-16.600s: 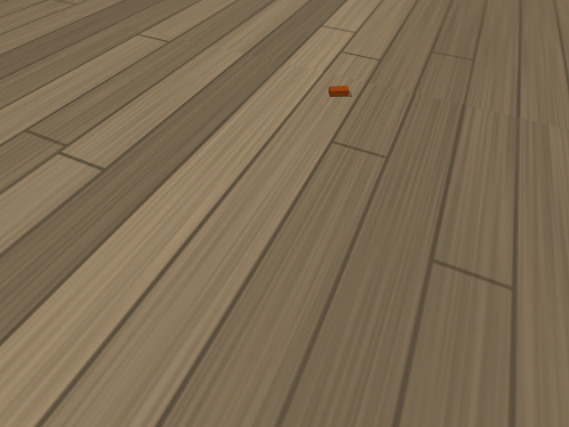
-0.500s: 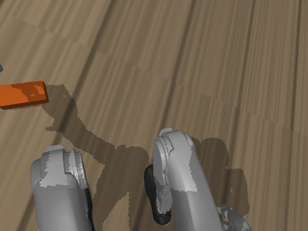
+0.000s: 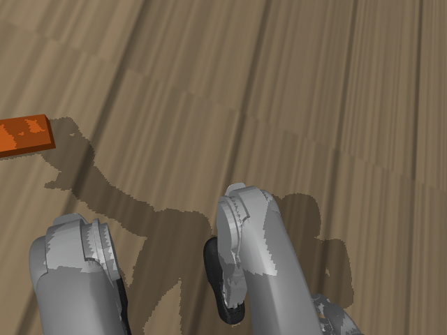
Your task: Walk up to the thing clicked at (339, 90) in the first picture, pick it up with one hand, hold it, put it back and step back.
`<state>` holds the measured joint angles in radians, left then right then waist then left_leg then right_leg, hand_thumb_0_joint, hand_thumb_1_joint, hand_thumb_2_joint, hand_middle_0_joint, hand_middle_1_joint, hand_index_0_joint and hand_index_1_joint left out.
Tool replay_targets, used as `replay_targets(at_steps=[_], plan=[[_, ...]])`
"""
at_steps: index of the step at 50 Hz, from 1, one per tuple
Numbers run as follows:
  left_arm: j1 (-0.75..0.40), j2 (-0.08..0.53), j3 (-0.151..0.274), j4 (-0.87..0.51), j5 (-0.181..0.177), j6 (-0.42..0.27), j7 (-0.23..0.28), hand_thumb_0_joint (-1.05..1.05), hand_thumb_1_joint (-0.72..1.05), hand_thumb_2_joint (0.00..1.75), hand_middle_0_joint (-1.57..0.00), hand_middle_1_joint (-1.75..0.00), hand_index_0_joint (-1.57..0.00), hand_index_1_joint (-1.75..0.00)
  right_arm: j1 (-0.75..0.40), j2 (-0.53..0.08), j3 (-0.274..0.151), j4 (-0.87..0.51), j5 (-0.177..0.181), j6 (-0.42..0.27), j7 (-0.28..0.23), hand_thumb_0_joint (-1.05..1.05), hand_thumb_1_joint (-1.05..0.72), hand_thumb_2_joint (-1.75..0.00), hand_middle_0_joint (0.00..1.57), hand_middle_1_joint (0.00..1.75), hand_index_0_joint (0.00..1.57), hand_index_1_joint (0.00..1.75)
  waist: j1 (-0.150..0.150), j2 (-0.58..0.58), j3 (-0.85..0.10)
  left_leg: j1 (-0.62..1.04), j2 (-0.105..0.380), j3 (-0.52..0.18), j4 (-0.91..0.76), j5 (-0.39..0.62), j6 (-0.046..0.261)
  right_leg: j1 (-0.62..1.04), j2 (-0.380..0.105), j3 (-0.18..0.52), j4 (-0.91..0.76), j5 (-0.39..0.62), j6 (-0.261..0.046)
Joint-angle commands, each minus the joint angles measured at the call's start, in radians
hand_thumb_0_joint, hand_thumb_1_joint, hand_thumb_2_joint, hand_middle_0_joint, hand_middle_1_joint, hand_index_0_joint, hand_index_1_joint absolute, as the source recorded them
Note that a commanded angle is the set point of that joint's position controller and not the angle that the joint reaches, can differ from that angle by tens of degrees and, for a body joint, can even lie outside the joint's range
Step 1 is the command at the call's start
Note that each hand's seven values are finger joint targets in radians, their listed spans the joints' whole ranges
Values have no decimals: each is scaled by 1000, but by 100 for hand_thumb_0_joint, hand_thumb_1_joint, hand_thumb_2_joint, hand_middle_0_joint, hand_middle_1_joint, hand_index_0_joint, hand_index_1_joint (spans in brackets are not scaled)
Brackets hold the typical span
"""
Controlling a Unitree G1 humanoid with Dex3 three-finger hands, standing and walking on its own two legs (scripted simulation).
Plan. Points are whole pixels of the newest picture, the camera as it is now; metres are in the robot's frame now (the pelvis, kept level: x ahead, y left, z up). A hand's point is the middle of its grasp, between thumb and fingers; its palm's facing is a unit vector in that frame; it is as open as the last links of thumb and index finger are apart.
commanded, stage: rise first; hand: left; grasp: from above
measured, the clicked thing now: (14, 137) +0.49 +0.31 -0.30
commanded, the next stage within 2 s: approach in 1.12 s
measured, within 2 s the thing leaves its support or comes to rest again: neither
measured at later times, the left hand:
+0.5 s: hand out of the picture +0.44 +0.35 -0.19, palm faces -0.45 -0.09 -0.89, open 14.1 cm
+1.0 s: hand out of the picture +0.45 +0.35 -0.18, palm faces -0.45 -0.09 -0.89, open 14.0 cm
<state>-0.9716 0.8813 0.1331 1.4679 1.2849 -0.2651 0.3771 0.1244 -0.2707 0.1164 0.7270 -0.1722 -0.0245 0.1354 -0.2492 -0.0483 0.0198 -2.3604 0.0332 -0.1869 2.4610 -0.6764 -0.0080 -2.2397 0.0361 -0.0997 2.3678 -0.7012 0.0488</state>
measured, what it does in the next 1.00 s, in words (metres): stands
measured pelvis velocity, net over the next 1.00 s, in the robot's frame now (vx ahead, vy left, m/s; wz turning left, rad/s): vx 0.00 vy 0.00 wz -0.02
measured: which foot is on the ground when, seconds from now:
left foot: down 0.00-1.00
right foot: down 0.00-1.00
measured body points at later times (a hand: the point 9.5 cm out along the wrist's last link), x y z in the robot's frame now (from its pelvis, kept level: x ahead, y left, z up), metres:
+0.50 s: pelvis +0.00 +0.00 -0.01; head +0.25 +0.10 +0.35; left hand +0.46 +0.36 -0.14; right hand +0.06 -0.27 -0.09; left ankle +0.07 +0.13 -0.28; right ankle +0.10 -0.12 -0.28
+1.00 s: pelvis +0.00 +0.00 +0.00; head +0.25 +0.10 +0.36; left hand +0.47 +0.35 -0.13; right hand +0.06 -0.27 -0.09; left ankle +0.07 +0.13 -0.28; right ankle +0.10 -0.12 -0.28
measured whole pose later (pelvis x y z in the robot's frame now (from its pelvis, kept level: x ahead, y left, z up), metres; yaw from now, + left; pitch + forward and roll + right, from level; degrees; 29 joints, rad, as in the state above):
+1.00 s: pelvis +0.00 +0.00 +0.00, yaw -1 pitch +31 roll -11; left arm -0.97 0.92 0.13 1.46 1.28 -0.28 0.37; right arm 0.13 -0.28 0.15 0.71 -0.18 -0.04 0.15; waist -0.26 -0.06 0.03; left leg -2.36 0.03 -0.20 2.48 -0.68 -0.01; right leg -2.23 0.04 -0.11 2.37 -0.70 0.06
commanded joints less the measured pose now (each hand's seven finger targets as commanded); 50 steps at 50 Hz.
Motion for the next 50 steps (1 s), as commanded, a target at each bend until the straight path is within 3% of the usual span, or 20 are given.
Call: replay_targets(at_steps=[1, 8, 12, 15, 20, 22, 26, 27, 29, 37, 39, 50], plan=[[-267, 266, 27, -118, -18, -9, 31, 0, -54, 100, -7, -101, -7, -100, 201, -269, -80, 0, 2, -4, -7, 0, -90, -90, 20, 30, 20, 30, -6, 359, -673, 551, -8, 104, -235, 179, 30, 290, 33, -91, -232, 240, -77], [-286, 295, 43, -134, -14, -23, 41, 0, -54, 100, -7, -100, -7, -100, 197, -274, -70, 0, -1, -3, -3, 0, -90, -90, 20, 30, 20, 30, -4, 385, -655, 552, -8, 98, -243, 180, 25, 277, 32, -99, -221, 235, -79], [-279, 298, 38, -119, 6, -25, 45, 0, -55, 101, -7, -100, -6, -100, 194, -278, -67, -2, -5, -5, 0, 0, -90, -90, 20, 30, 20, 30, -10, 405, -660, 578, -6, 91, -243, 187, 21, 267, 34, -104, -211, 240, -81], [-308, 311, 39, -127, -3, -31, 51, 0, -55, 100, -7, -100, -7, -100, 192, -280, -61, -2, -6, -5, -1, 0, -90, -90, 20, 30, 20, 30, -14, 400, -672, 567, -6, 92, -233, 190, 24, 269, 37, -104, -213, 246, -80], [-293, 317, 39, -89, 6, -33, 57, 0, -54, 101, -7, -100, -7, -100, 192, -281, -52, -7, -15, -11, 0, 0, -90, -90, 20, 30, 20, 30, -24, 397, -621, 530, -7, 93, -238, 147, 26, 265, 37, -108, -220, 214, -78], [-279, 317, 34, -76, 6, -32, 57, 0, -54, 101, -7, -101, -7, -101, 182, -284, -53, -8, -11, -12, -1, 0, -90, -90, 20, 30, 20, 30, -14, 398, -625, 541, -6, 90, -238, 137, 24, 246, 38, -111, -213, 202, -81], [-301, 321, 34, -126, 13, -32, 64, 0, -54, 100, -7, -102, -7, -101, 191, -282, -49, -8, -18, -14, -1, 0, -90, -90, 20, 30, 20, 30, -21, 421, -667, 564, -5, 93, -227, 180, 24, 280, 40, -108, -212, 244, -77], [-294, 326, 49, -121, 3, -30, 68, 0, -53, 100, -7, -101, -7, -101, 196, -286, -50, -8, -18, -15, -1, 0, -90, -90, 20, 30, 20, 30, -19, 415, -676, 569, -6, 93, -226, 190, 25, 279, 38, -110, -213, 251, -74], [-285, 304, 35, -107, 0, -23, 65, 0, -53, 100, -7, -102, -7, -102, 201, -286, -51, -5, -20, -18, 1, 0, -90, -90, 20, 30, 20, 30, -30, 396, -656, 562, -4, 90, -224, 196, 26, 276, 37, -112, -212, 258, -73], [-263, 334, 55, -130, -14, -8, 44, 0, -53, 100, -8, -100, -8, -100, 196, -286, -53, -16, -12, -21, 4, 0, -90, -90, 20, 30, 20, 30, -3, 427, -660, 566, -6, 93, -241, 183, 22, 280, 35, -107, -212, 243, -78], [-277, 316, 34, -135, -17, -10, 34, 0, -53, 99, -8, -101, -8, -101, 188, -286, -53, -17, -9, -18, 3, 0, -90, -90, 20, 30, 20, 30, -15, 410, -657, 552, -4, 86, -239, 168, 23, 268, 37, -110, -213, 235, -78], [-306, 304, 22, -164, -14, -23, 28, 0, -52, 99, -8, -101, -8, -101, 205, -283, -56, -11, -5, -11, 2, 0, -90, -90, 20, 30, 20, 30, -21, 398, -681, 561, -5, 88, -235, 187, 24, 294, 38, -107, -226, 253, -74]])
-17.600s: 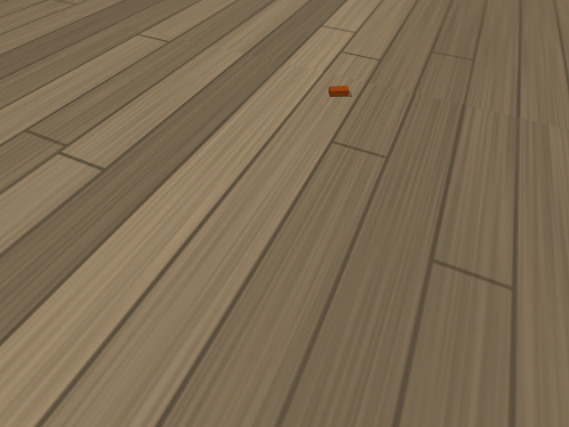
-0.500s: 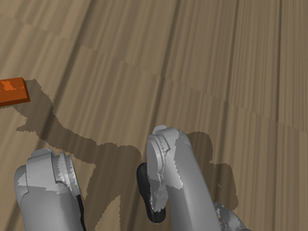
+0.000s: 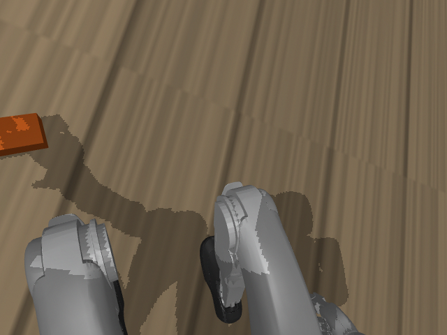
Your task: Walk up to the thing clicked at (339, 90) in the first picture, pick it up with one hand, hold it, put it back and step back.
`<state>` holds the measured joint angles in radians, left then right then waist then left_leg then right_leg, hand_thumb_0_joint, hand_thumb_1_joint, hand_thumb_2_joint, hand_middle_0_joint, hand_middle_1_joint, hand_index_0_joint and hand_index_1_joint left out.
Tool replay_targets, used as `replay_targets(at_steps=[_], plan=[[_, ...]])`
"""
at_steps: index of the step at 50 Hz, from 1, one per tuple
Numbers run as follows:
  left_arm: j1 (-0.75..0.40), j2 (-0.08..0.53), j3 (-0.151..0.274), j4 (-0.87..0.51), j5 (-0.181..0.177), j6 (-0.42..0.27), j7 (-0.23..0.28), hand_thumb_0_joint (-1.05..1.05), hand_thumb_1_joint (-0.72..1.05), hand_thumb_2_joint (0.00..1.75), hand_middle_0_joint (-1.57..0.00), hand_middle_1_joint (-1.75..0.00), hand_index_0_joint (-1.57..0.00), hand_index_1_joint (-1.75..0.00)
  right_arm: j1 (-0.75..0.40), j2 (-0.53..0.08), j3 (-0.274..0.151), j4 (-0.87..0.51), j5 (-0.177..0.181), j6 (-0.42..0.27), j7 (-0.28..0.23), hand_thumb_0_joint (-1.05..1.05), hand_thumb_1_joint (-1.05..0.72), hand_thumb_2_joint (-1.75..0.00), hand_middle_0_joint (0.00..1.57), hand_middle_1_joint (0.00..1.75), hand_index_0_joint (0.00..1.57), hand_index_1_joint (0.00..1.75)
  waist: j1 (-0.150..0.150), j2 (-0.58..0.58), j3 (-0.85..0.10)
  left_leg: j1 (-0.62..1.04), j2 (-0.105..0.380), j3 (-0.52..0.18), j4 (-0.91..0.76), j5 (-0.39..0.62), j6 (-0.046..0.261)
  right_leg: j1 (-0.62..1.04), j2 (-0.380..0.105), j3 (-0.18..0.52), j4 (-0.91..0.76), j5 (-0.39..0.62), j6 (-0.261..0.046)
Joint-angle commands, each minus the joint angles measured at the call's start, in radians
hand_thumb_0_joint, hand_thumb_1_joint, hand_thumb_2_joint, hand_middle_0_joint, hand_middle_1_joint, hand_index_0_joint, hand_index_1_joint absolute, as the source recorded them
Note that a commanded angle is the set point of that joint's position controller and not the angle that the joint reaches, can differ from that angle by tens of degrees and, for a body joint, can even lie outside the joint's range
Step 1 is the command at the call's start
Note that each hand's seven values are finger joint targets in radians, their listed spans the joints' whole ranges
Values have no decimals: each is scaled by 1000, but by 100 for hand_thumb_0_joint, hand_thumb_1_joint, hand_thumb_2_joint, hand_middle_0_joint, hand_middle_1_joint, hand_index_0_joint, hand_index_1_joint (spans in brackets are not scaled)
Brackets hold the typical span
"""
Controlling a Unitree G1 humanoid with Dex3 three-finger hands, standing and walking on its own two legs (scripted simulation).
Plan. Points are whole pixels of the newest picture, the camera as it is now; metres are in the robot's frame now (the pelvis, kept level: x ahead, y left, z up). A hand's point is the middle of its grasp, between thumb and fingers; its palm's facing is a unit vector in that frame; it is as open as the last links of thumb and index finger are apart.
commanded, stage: rise first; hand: left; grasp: from above
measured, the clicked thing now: (5, 136) +0.49 +0.32 -0.29
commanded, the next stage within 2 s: approach in 0.12 s
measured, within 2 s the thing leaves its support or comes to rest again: neither
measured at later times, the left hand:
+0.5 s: hand out of the picture +0.47 +0.32 -0.17, palm faces -0.44 -0.06 -0.90, open 14.0 cm
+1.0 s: hand out of the picture +0.46 +0.34 -0.18, palm faces -0.53 -0.11 -0.84, open 14.0 cm
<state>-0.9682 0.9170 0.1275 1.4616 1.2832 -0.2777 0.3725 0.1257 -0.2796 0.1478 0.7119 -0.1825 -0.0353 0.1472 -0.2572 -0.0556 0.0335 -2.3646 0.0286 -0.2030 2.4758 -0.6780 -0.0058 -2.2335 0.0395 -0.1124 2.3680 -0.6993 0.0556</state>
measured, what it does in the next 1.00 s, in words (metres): stands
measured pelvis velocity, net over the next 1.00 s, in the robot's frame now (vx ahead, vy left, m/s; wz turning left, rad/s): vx -0.01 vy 0.00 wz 0.00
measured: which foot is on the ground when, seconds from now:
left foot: down 0.00-1.00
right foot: down 0.00-1.00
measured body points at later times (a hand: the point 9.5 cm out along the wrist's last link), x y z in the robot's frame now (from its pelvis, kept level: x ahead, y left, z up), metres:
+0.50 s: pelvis +0.00 +0.00 +0.00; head +0.24 +0.10 +0.37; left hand +0.49 +0.32 -0.12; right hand +0.06 -0.27 -0.09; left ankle +0.07 +0.13 -0.28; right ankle +0.10 -0.13 -0.28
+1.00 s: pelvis -0.01 +0.00 +0.00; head +0.26 +0.08 +0.35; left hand +0.48 +0.34 -0.13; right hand +0.03 -0.27 -0.09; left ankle +0.07 +0.13 -0.28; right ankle +0.10 -0.13 -0.28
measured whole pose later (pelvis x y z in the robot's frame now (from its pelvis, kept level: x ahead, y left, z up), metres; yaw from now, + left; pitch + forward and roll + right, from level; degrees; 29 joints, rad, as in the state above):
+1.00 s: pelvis -0.01 +0.00 +0.00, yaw +0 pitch +30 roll -10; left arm -1.05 0.95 0.07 1.50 1.18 -0.17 0.24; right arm 0.16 -0.31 0.20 0.67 -0.16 -0.04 0.12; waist -0.31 -0.04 0.09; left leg -2.37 0.04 -0.20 2.47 -0.66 -0.01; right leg -2.25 0.05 -0.11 2.37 -0.67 0.05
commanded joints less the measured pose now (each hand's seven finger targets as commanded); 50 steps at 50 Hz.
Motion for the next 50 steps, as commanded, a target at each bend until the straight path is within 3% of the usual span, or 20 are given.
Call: replay_targets(at_steps=[1, 5, 7, 10, 11, 12, 18, 19, 22, 28, 31, 34, 38, 41, 43, 45, 46, 47, 48, 50], plan=[[-300, 269, 31, -146, -5, -9, 35, 0, -54, 100, -8, -101, -8, -101, 203, -273, -87, 5, 5, 1, -10, 0, -90, -90, 20, 30, 20, 30, -8, 418, -701, 573, -2, 105, -251, 198, 20, 287, 34, -94, -222, 256, -83], [-288, 251, 20, -108, -4, 2, 40, 0, -54, 100, -8, -101, -8, -101, 200, -269, -85, -1, 9, -1, -8, 0, -90, -90, 20, 30, 20, 30, -13, 399, -648, 539, -3, 109, -260, 166, 23, 272, 34, -93, -232, 233, -84], [-292, 271, 36, -120, -6, 6, 41, 0, -54, 100, -9, -100, -8, -101, 196, -273, -86, -3, 11, 0, -11, 0, -90, -90, 20, 30, 20, 30, 1, 411, -660, 546, -4, 113, -268, 160, 22, 270, 32, -92, -230, 224, -85], [-286, 256, 19, -108, -2, 14, 37, 0, -53, 100, -8, -101, -8, -101, 190, -271, -84, -10, 11, 0, -11, 0, -90, -90, 20, 30, 20, 30, -2, 429, -659, 569, -3, 109, -276, 167, 19, 259, 32, -93, -226, 230, -88], [-315, 257, 24, -142, -6, 11, 36, 0, -61, 108, -9, -96, -5, -100, 196, -276, -84, -10, 10, 3, -12, 0, -90, -90, 20, 30, 20, 30, -10, 424, -684, 572, -4, 105, -277, 173, 18, 267, 30, -98, -224, 235, -86], [-301, 245, 13, -130, -4, 16, 32, 0, -54, 100, -7, -103, -7, -103, 195, -273, -89, -8, 16, 2, -12, 0, -90, -89, 20, 30, 20, 30, -9, 434, -678, 576, -5, 107, -275, 180, 18, 261, 28, -93, -221, 243, -87], [-414, 121, -75, -174, -31, 12, 15, 0, -53, 99, -8, -105, -8, -104, 228, -269, -94, 2, 19, -9, -14, 0, -90, -89, 20, 30, 20, 30, -78, 401, -656, 565, 2, 101, -263, 155, 23, 240, 29, -96, -245, 240, -81], [-452, 130, -78, -198, -27, 8, 18, 0, -53, 99, -8, -105, -8, -104, 237, -270, -91, 8, 18, -8, -17, 0, -90, -89, 20, 30, 20, 30, -75, 412, -682, 568, 1, 102, -269, 154, 21, 251, 32, -96, -249, 237, -83], [-483, 58, -126, -123, -33, 15, 30, 0, -53, 99, -7, -106, -8, -105, 244, -269, -84, 13, 17, -14, -20, 0, -90, -89, 20, 30, 20, 30, -111, 399, -640, 550, 1, 101, -265, 133, 20, 240, 33, -101, -258, 224, -81], [-484, 178, -64, 10, 33, 72, 100, 0, -53, 99, -9, -105, -9, -104, 249, -276, -51, -1, 6, -21, -30, 0, -90, -89, 20, 30, 20, 30, -82, 442, -661, 555, -1, 113, -263, 178, 18, 261, 37, -98, -234, 262, -87], [-470, 222, -25, 19, 31, 120, 128, 0, -53, 99, -8, -103, -9, -102, 234, -280, -40, -26, 11, -26, -28, 0, -90, -89, 20, 30, 20, 30, -62, 450, -685, 552, -2, 127, -264, 204, 25, 284, 34, -88, -230, 289, -87], [-438, 270, 11, -14, 5, 165, 133, 0, -52, 99, -10, -99, -10, -99, 218, -285, -31, -54, 19, -30, -26, 0, -90, -89, 20, 30, 20, 30, -43, 448, -744, 548, 1, 133, -256, 224, 34, 334, 38, -76, -230, 313, -84], [-389, 311, 21, -42, -47, 201, 89, 0, -52, 97, -12, -96, -11, -96, 200, -283, -29, -61, 38, -25, -28, 0, -90, -89, 20, 30, 20, 30, -29, 389, -743, 458, 4, 145, -239, 201, 49, 406, 44, -50, -246, 297, -74], [-338, 263, -19, 7, -96, 199, 10, 0, -54, 98, -9, -98, -9, -98, 208, -279, -29, -59, 45, -23, -29, 0, -90, -89, 20, 30, 20, 30, -63, 273, -633, 340, 3, 136, -222, 134, 64, 409, 48, -31, -271, 223, -66], [-350, 266, -26, -22, -120, 171, -42, 0, -55, 99, -9, -100, -8, -100, 214, -290, -27, -53, 40, -18, -34, 0, -90, -89, 20, 30, 20, 30, -73, 234, -628, 318, 4, 125, -219, 110, 63, 424, 48, -37, -284, 185, -68], [-351, 258, -38, -58, -124, 135, -90, 0, -53, 97, -10, -101, -10, -101, 228, -288, -28, -44, 31, -14, -37, 0, -90, -89, 20, 30, 20, 30, -76, 255, -625, 345, 4, 117, -218, 110, 54, 426, 46, -41, -275, 175, -73], [-374, 262, -34, -86, -121, 111, -105, 0, -53, 97, -11, -101, -11, -101, 242, -300, -30, -45, 23, -12, -38, 0, -90, -89, 20, 30, 20, 30, -92, 262, -613, 358, 0, 114, -218, 106, 49, 413, 42, -58, -282, 169, -76], [-382, 257, -39, -114, -117, 84, -114, 0, -51, 95, -12, -100, -12, -100, 248, -298, -35, -34, 22, -7, -38, 0, -90, -89, 20, 30, 20, 30, -83, 288, -616, 386, 2, 107, -225, 102, 38, 395, 44, -67, -275, 159, -83], [-396, 249, -42, -132, -113, 55, -120, 0, -51, 96, -12, -101, -12, -100, 253, -304, -37, -36, 17, -6, -39, 0, -90, -89, 20, 30, 20, 30, -97, 299, -609, 404, 2, 102, -217, 101, 33, 372, 42, -81, -276, 156, -86], [-405, 226, -56, -201, -102, 3, -122, 0, -49, 95, -12, -102, -13, -101, 259, -316, -45, -38, 16, -3, -42, 0, -90, -89, 20, 30, 20, 30, -97, 354, -628, 495, 2, 90, -227, 122, 16, 338, 38, -103, -271, 173, -93]])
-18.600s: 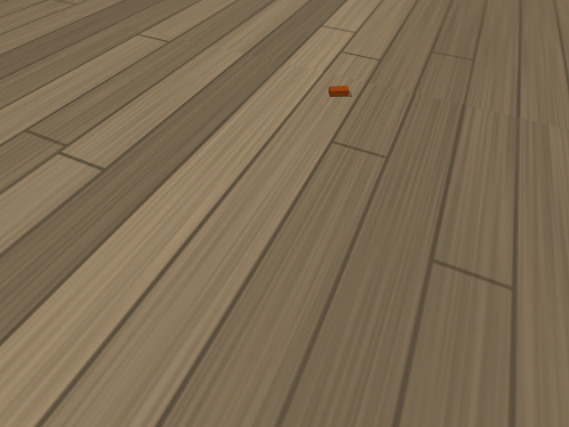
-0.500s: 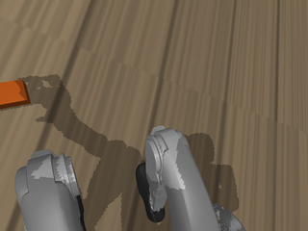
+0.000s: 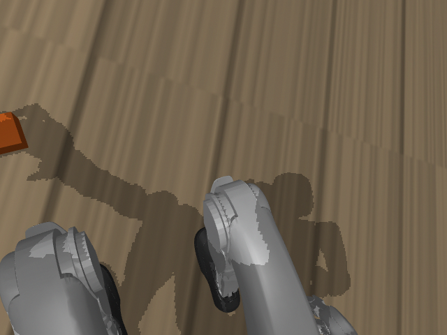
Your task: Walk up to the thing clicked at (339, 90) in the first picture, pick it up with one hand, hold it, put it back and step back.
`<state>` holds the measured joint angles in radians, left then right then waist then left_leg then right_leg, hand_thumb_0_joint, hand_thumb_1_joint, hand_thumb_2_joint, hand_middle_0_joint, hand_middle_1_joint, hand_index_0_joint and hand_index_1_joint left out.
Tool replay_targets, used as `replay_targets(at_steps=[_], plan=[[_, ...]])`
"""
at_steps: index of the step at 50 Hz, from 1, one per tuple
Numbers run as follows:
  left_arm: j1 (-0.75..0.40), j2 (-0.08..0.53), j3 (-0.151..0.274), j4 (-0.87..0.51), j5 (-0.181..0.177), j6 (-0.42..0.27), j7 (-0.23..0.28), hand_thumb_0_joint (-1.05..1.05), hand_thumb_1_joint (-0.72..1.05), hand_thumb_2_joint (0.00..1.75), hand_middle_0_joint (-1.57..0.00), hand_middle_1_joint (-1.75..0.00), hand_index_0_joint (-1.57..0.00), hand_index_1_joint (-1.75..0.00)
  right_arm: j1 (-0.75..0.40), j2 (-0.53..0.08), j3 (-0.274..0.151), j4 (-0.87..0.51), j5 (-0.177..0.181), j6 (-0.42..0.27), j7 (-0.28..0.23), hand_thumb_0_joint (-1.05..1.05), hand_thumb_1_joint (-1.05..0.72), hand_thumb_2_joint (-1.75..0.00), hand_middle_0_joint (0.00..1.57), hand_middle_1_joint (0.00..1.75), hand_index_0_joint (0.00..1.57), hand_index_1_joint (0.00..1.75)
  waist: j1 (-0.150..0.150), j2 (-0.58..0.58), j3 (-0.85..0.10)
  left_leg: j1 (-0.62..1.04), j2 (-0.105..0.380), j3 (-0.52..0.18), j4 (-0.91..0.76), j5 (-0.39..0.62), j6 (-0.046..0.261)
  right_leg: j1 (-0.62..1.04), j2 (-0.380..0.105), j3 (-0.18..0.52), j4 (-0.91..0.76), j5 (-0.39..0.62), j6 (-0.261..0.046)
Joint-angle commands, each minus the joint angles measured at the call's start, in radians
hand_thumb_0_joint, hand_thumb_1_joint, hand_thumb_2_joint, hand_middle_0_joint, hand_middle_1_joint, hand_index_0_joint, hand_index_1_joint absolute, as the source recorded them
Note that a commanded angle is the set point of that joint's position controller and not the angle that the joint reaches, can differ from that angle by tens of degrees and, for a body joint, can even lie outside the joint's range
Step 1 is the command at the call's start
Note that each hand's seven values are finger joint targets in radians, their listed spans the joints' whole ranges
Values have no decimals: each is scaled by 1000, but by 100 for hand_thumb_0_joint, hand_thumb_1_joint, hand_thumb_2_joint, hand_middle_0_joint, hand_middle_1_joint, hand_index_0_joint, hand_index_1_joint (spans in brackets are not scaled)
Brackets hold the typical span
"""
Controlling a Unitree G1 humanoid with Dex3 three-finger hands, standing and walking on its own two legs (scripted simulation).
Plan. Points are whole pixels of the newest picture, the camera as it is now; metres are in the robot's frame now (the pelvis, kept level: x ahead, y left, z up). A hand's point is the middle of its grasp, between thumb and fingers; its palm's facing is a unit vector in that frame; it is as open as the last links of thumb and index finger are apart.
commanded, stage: rest palm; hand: left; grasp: from above
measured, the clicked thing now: out of the picture +0.49 +0.32 -0.29
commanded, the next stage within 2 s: close in 1.76 s
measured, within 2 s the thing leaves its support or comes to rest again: neither
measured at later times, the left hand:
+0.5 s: hand out of the picture +0.48 +0.31 -0.23, palm faces -0.43 -0.07 -0.90, open 14.1 cm
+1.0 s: hand out of the picture +0.48 +0.32 -0.25, palm faces -0.46 -0.13 -0.88, open 14.4 cm
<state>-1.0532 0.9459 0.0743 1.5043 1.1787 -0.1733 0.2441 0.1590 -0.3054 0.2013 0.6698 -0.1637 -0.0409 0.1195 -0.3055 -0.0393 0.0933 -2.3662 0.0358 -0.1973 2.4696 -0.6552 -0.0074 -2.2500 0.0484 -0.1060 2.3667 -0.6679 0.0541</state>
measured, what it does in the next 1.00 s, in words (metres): stands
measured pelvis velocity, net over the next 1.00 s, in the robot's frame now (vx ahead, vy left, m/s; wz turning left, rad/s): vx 0.01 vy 0.01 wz -0.07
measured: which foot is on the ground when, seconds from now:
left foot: down 0.00-1.00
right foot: down 0.00-1.00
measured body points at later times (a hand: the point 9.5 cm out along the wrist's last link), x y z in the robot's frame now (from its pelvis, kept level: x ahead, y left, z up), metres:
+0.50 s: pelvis +0.00 +0.01 -0.01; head +0.27 +0.12 +0.33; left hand +0.49 +0.31 -0.18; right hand +0.05 -0.26 -0.07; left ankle +0.08 +0.13 -0.28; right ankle +0.11 -0.12 -0.28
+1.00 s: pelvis +0.01 +0.01 -0.01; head +0.29 +0.13 +0.32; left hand +0.50 +0.32 -0.20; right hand +0.06 -0.25 -0.07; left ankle +0.08 +0.13 -0.28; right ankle +0.11 -0.12 -0.28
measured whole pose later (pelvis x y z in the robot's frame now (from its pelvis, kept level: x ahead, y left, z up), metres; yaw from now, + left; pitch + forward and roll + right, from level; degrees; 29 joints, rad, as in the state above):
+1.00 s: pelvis +0.01 +0.01 -0.01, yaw -4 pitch +28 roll -14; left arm -1.06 1.04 0.10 1.65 1.28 -0.25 0.51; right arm 0.10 -0.33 0.31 0.63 -0.25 -0.15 0.19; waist -0.37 -0.15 0.16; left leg -2.36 0.04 -0.28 2.55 -0.72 -0.01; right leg -2.22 0.07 -0.17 2.39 -0.70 0.07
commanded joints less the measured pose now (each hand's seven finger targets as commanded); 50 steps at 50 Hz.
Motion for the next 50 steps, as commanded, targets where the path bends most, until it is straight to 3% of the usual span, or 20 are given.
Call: replay_targets(at_steps=[1, 2, 4, 7, 11, 12, 16, 19, 21, 25, 26, 29, 30, 31, 34, 41, 42, 45, 46, 50], plan=[[-312, 180, -13, -276, 16, -122, 14, 0, -53, 95, -8, -102, -10, -101, 228, -286, -102, 3, -5, 5, -14, 0, -90, -89, 20, 30, 20, 30, -46, 369, -727, 562, -1, 77, -223, 130, 12, 349, 29, -116, -258, 175, -88], [-322, 161, -35, -291, 27, -137, 23, 0, -53, 95, -7, -103, -9, -102, 227, -270, -95, 8, -6, 8, -9, 0, -90, -89, 20, 30, 20, 30, -41, 410, -762, 598, 0, 73, -231, 157, 8, 349, 31, -120, -245, 197, -88], [-302, 177, -9, -264, 48, -152, 71, 0, -53, 96, -7, -103, -8, -101, 215, -284, -105, 6, -9, 17, -6, 0, -89, -89, 20, 30, 20, 30, -21, 444, -765, 641, -1, 65, -239, 195, 3, 308, 28, -131, -223, 217, -90], [-303, 139, -33, -154, 87, -151, 138, 0, -57, 103, -7, -97, -5, -98, 199, -272, -93, 18, -16, 16, 3, 0, -89, -90, 20, 30, 20, 30, -46, 441, -679, 623, 3, 67, -234, 203, 10, 262, 33, -139, -213, 233, -85], [-325, 194, 5, -67, 146, -139, 232, 0, -56, 103, -8, -94, -6, -96, 181, -285, -74, 19, -28, 10, 8, 0, -89, -90, 20, 30, 20, 30, -49, 469, -641, 619, 2, 62, -246, 236, 8, 248, 30, -148, -192, 264, -84], [-315, 176, -10, -18, 164, -129, 250, 0, -55, 102, -7, -95, -6, -96, 177, -282, -70, 19, -33, 2, 12, 0, -89, -90, 20, 30, 20, 30, -61, 467, -621, 627, 6, 61, -239, 242, 10, 236, 31, -149, -188, 273, -83], [-362, 206, 11, 25, 186, -98, 327, 0, -53, 101, -7, -96, -6, -97, 155, -297, -58, 9, -52, -34, 28, 0, -89, -90, 20, 30, 20, 30, -88, 470, -612, 611, 5, 62, -231, 204, 10, 237, 31, -155, -177, 259, -81], [-377, 251, 32, 49, 187, -72, 372, 0, -53, 99, -8, -97, -7, -97, 144, -306, -47, -4, -60, -58, 33, 0, -89, -90, 20, 30, 20, 30, -87, 484, -651, 596, 8, 67, -232, 174, 11, 266, 37, -149, -185, 248, -82], [-374, 217, 10, 98, 179, -48, 381, 0, -51, 98, -7, -98, -7, -98, 142, -309, -41, 1, -67, -80, 40, 0, -89, -90, 20, 30, 20, 30, -115, 454, -604, 544, 6, 75, -210, 134, 18, 259, 38, -146, -191, 223, -76], [-364, 240, 2, 131, 132, -8, 371, 0, -52, 97, -7, -99, -7, -99, 142, -315, -25, -7, -63, -111, 42, 0, -89, -90, 20, 30, 20, 30, -114, 424, -589, 498, 11, 78, -193, 100, 28, 281, 43, -129, -206, 199, -74], [-391, 285, 26, 85, 121, -9, 370, 0, -52, 97, -7, -98, -7, -98, 150, -323, -21, -11, -68, -115, 43, 0, -89, -90, 20, 30, 20, 30, -107, 429, -629, 504, 13, 75, -194, 109, 28, 312, 45, -132, -212, 202, -72], [-343, 319, 50, 98, 101, -1, 346, 0, -54, 99, -7, -98, -6, -98, 140, -333, -12, -23, -64, -126, 42, 0, -89, -90, 20, 30, 20, 30, -98, 415, -652, 508, 17, 70, -177, 134, 30, 343, 46, -134, -199, 222, -70], [-321, 272, 14, 131, 89, 1, 331, 0, -53, 98, -7, -99, -6, -99, 137, -315, -1, -21, -66, -126, 44, 0, -90, -90, 20, 30, 20, 30, -105, 409, -642, 484, 19, 69, -174, 139, 31, 365, 52, -126, -199, 233, -70], [-325, 272, 17, 123, 76, -4, 321, 0, -53, 97, -7, -99, -7, -99, 132, -320, 4, -31, -68, -131, 47, 0, -90, -90, 20, 30, 20, 30, -118, 383, -621, 462, 16, 66, -168, 127, 35, 366, 51, -130, -200, 225, -67], [-286, 350, 58, 81, 70, -10, 295, 0, -55, 99, -8, -96, -6, -97, 153, -334, 3, -29, -63, -130, 45, 0, -90, -90, 20, 30, 20, 30, -88, 401, -634, 476, 17, 67, -170, 159, 32, 401, 52, -130, -201, 245, -67], [-256, 344, 53, 33, 73, -54, 275, 0, -57, 101, -8, -94, -5, -96, 147, -338, 6, -37, -66, -117, 54, 0, -90, -90, 20, 30, 20, 30, -100, 414, -614, 496, 23, 56, -150, 206, 24, 410, 57, -142, -193, 292, -68], [-252, 373, 78, 4, 68, -63, 285, 0, -58, 103, -8, -93, -5, -95, 153, -341, 7, -28, -71, -113, 50, 0, -89, -90, 20, 30, 20, 30, -87, 425, -648, 516, 25, 53, -152, 231, 24, 438, 61, -146, -199, 315, -65], [-268, 296, 19, -2, 79, -79, 291, 0, -58, 102, -7, -94, -5, -96, 142, -325, 15, -23, -78, -116, 63, 0, -89, -90, 20, 30, 20, 30, -108, 464, -638, 576, 31, 42, -155, 265, 17, 407, 64, -159, -182, 334, -67], [-245, 319, 38, 38, 82, -81, 301, 0, -57, 102, -7, -94, -5, -96, 140, -337, 12, -20, -80, -115, 63, 0, -89, -90, 20, 30, 20, 30, -112, 455, -628, 562, 32, 38, -150, 260, 16, 400, 64, -166, -181, 332, -66], [-265, 304, 21, 64, 101, -95, 324, 0, -56, 102, -8, -93, -6, -96, 125, -342, 11, -21, -85, -112, 65, 0, -89, -90, 20, 30, 20, 30, -113, 462, -564, 536, 33, 27, -175, 195, 8, 342, 63, -182, -178, 269, -75]])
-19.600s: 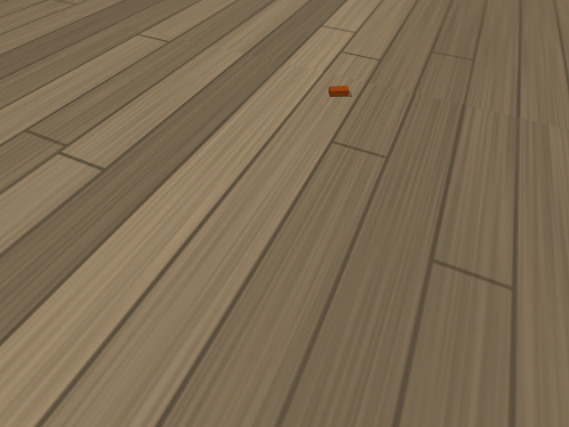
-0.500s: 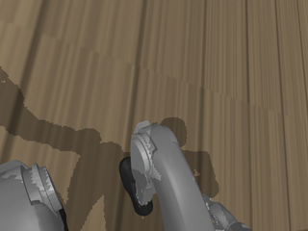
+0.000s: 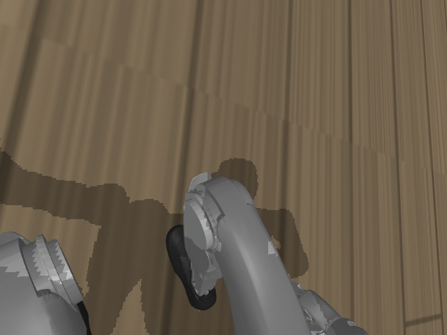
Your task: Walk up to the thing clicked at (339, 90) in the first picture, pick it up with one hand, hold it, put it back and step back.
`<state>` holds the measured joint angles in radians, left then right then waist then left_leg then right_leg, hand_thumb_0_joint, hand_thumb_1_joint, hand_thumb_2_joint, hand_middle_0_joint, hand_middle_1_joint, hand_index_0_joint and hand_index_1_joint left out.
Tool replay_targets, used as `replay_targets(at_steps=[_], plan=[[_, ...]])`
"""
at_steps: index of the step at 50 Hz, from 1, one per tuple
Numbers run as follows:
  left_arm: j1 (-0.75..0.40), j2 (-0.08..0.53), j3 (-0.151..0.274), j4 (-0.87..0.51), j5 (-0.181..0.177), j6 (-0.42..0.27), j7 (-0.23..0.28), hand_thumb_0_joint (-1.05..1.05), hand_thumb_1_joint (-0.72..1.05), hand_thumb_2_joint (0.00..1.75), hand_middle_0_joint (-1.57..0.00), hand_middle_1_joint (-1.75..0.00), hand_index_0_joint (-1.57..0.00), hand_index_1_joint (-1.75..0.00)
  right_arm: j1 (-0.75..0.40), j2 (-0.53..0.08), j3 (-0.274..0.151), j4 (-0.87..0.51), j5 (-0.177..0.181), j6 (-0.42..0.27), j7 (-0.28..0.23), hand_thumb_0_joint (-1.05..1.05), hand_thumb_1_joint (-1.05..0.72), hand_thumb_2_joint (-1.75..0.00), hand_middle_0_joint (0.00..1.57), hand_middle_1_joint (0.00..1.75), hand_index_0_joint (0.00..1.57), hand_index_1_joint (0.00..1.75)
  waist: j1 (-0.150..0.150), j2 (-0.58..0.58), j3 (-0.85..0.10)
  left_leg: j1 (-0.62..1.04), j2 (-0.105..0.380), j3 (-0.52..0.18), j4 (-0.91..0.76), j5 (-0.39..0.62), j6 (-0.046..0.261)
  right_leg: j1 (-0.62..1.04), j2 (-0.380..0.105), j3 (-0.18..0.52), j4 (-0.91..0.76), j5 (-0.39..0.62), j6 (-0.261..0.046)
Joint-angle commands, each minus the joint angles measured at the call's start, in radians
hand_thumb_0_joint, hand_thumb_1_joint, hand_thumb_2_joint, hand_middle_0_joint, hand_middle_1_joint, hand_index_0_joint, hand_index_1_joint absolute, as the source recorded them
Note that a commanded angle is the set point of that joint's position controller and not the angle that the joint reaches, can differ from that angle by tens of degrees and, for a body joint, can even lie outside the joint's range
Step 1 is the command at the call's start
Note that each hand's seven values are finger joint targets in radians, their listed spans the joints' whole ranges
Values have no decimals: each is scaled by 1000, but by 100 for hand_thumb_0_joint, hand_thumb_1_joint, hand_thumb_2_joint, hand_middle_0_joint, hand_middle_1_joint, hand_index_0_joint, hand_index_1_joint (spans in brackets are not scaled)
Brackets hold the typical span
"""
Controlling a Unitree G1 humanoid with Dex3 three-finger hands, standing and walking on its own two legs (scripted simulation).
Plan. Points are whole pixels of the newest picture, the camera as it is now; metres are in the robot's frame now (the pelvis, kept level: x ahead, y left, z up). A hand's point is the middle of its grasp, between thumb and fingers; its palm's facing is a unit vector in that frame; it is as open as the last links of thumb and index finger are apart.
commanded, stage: rest palm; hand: left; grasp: from above
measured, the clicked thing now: out of the picture +0.46 +0.34 -0.28
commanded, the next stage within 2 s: close in 0.76 s
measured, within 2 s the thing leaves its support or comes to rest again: neither
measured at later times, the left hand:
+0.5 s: hand out of the picture +0.45 +0.33 -0.26, palm faces -0.43 -0.14 -0.89, open 14.1 cm
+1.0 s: hand out of the picture +0.44 +0.33 -0.26, palm faces -0.44 -0.15 -0.88, open 13.6 cm
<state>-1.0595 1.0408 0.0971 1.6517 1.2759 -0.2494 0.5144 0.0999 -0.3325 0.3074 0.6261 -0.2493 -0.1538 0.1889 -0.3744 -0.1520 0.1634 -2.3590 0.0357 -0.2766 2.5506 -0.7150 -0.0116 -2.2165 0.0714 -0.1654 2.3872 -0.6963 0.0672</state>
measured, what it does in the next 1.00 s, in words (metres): stands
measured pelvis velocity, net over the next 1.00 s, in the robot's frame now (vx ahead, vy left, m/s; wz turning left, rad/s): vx -0.01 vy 0.00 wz -0.02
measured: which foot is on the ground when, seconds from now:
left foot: down 0.00-1.00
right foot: down 0.00-1.00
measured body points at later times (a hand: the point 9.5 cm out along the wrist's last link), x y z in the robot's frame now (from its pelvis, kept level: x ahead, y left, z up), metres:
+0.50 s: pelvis +0.00 +0.00 +0.00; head +0.28 +0.14 +0.32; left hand +0.47 +0.33 -0.21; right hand +0.05 -0.25 -0.05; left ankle +0.06 +0.13 -0.27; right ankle +0.11 -0.12 -0.27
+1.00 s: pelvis -0.01 +0.00 +0.00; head +0.28 +0.14 +0.32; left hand +0.46 +0.34 -0.21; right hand +0.06 -0.25 -0.05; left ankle +0.06 +0.13 -0.27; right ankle +0.11 -0.12 -0.27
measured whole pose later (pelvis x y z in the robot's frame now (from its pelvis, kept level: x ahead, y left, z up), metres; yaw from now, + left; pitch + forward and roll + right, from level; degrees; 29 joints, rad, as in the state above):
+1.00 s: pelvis -0.01 +0.00 +0.00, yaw -1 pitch +26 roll -15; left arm -1.08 1.08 0.07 1.73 1.27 -0.24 0.59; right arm 0.08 -0.35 0.36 0.61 -0.28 -0.20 0.21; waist -0.39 -0.18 0.21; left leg -2.35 0.04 -0.30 2.56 -0.71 -0.01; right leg -2.20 0.08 -0.18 2.37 -0.67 0.07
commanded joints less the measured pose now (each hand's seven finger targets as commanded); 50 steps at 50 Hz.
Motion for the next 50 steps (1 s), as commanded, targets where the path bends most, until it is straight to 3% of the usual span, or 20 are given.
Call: replay_targets(at_steps=[1, 3, 6, 7, 8, 10, 11, 15, 20, 24, 28, 29, 31, 33, 35, 42, 44, 45, 47, 50], plan=[[-270, 212, -4, -95, 15, -20, 59, 0, -57, 103, -8, -94, -5, -96, 188, -318, -92, 23, -2, 0, -3, 0, -89, -90, 20, 30, 20, 30, -52, 583, -640, 544, 32, 106, -257, 260, 12, 316, 39, -123, -198, 303, -86], [-292, 175, -35, -93, 25, -18, 72, 0, -55, 102, -8, -95, -6, -97, 174, -316, -90, 18, -1, -5, 1, 0, -89, -90, 20, 30, 20, 30, -56, 591, -619, 549, 31, 106, -258, 252, 9, 290, 37, -125, -188, 301, -88], [-294, 159, -40, -59, 26, -17, 95, 0, -53, 100, -8, -96, -7, -97, 165, -326, -91, 22, -6, -17, 7, 0, -89, -90, 20, 30, 20, 30, -71, 567, -586, 531, 31, 96, -263, 222, 8, 269, 38, -135, -188, 282, -84], [-291, 196, -11, -40, 31, -13, 106, 0, -53, 99, -7, -97, -6, -98, 168, -335, -90, 25, -6, -18, 5, 0, -89, -90, 20, 30, 20, 30, -67, 571, -603, 544, 32, 89, -273, 221, 6, 276, 36, -137, -187, 282, -86], [-291, 145, -60, -25, 35, -7, 102, 0, -52, 98, -8, -97, -7, -98, 157, -324, -89, 22, -4, -24, 8, 0, -90, -90, 20, 30, 20, 30, -71, 574, -567, 524, 31, 96, -263, 206, 9, 250, 37, -132, -183, 275, -87], [-297, 207, -15, -34, 34, -1, 118, 0, -51, 99, -8, -98, -7, -99, 171, -334, -81, 23, -7, -31, 10, 0, -90, -90, 20, 30, 20, 30, -72, 542, -592, 514, 30, 98, -260, 211, 14, 294, 37, -129, -200, 283, -79], [-301, 181, -37, -30, 29, 2, 121, 0, -53, 99, -8, -98, -7, -98, 154, -333, -86, 11, -4, -34, 8, 0, -90, -90, 20, 30, 20, 30, -68, 543, -599, 515, 32, 99, -265, 213, 13, 297, 42, -124, -203, 285, -83], [-284, 171, -37, 18, 20, 16, 130, 0, -50, 95, -7, -100, -8, -100, 153, -338, -77, 20, -10, -54, 17, 0, -90, -90, 20, 30, 20, 30, -80, 560, -561, 518, 34, 89, -266, 190, 8, 263, 33, -133, -180, 266, -80], [-328, 229, -16, -49, 8, 29, 137, 0, -51, 96, -8, -99, -8, -99, 156, -345, -68, 11, -7, -68, 17, 0, -90, -90, 20, 30, 20, 30, -63, 595, -648, 565, 36, 95, -250, 257, 7, 323, 34, -123, -182, 323, -80], [-277, 239, -13, 15, -7, 39, 135, 0, -50, 96, -9, -98, -8, -98, 158, -355, -58, 4, -6, -72, 17, 0, -90, -90, 20, 30, 20, 30, -84, 539, -589, 502, 37, 101, -242, 223, 16, 340, 42, -122, -207, 304, -74], [-278, 253, -17, -16, -23, 39, 121, 0, -52, 96, -9, -97, -8, -98, 156, -350, -50, -7, -7, -72, 17, 0, -90, -90, 20, 30, 20, 30, -68, 550, -605, 502, 41, 107, -242, 232, 17, 379, 49, -113, -216, 309, -77], [-263, 276, 2, -7, -32, 40, 124, 0, -50, 96, -8, -99, -8, -99, 149, -354, -49, -3, -10, -68, 15, 0, -90, -90, 20, 30, 20, 30, -60, 535, -622, 495, 41, 104, -246, 222, 17, 388, 51, -114, -222, 300, -77], [-261, 243, -14, -20, -39, 40, 114, 0, -50, 95, -8, -98, -8, -98, 157, -351, -52, -6, -9, -71, 20, 0, -90, -90, 20, 30, 20, 30, -68, 536, -614, 499, 41, 103, -240, 231, 18, 384, 48, -115, -212, 307, -76], [-277, 272, 0, -50, -43, 31, 112, 0, -50, 96, -9, -98, -8, -98, 160, -355, -51, -1, -6, -68, 16, 0, -90, -90, 20, 30, 20, 30, -62, 548, -638, 506, 42, 96, -242, 238, 17, 387, 51, -121, -215, 311, -77], [-221, 266, 6, 12, -42, 37, 112, 0, -50, 95, -9, -97, -8, -97, 169, -356, -48, 3, -12, -64, 18, 0, -90, -90, 20, 30, 20, 30, -66, 530, -629, 508, 45, 96, -237, 257, 18, 407, 52, -121, -217, 331, -74], [-230, 253, -3, -18, -31, 19, 109, 0, -46, 95, -10, -98, -10, -98, 165, -355, -45, 9, -15, -52, 19, 0, -89, -90, 20, 30, 20, 30, -67, 567, -608, 517, 44, 92, -244, 279, 11, 381, 53, -132, -206, 341, -76], [-220, 246, -6, 21, -33, 15, 112, 0, -40, 89, -11, -100, -13, -98, 152, -349, -38, 7, -15, -52, 18, 0, -89, -90, 20, 30, 20, 30, -74, 527, -561, 483, 44, 84, -252, 220, 12, 353, 50, -139, -212, 295, -77], [-255, 245, -23, -40, -27, 6, 112, 0, -38, 87, -13, -98, -15, -96, 148, -359, -49, 2, -14, -52, 16, 0, -89, -90, 20, 30, 20, 30, -72, 557, -567, 500, 45, 87, -259, 218, 10, 350, 53, -135, -211, 291, -80], [-269, 266, -6, -40, -19, 5, 120, 0, -33, 84, -17, -95, -19, -93, 154, -360, -48, 3, -20, -51, 13, 0, -89, -90, 20, 30, 20, 30, -75, 561, -601, 517, 45, 87, -254, 219, 12, 369, 52, -136, -217, 299, -78], [-269, 237, -25, -33, -17, 6, 125, 0, -30, 81, -18, -95, -21, -92, 149, -358, -50, 8, -18, -56, 16, 0, -89, -90, 20, 30, 20, 30, -79, 567, -587, 525, 46, 82, -258, 216, 7, 343, 47, -140, -202, 294, -79]])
